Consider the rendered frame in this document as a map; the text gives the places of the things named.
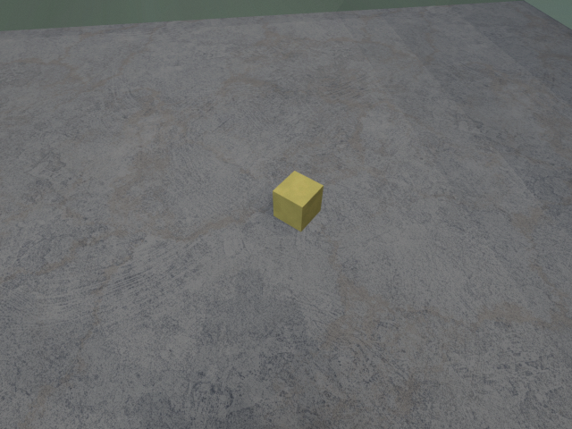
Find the carton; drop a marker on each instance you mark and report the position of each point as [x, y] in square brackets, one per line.
[297, 200]

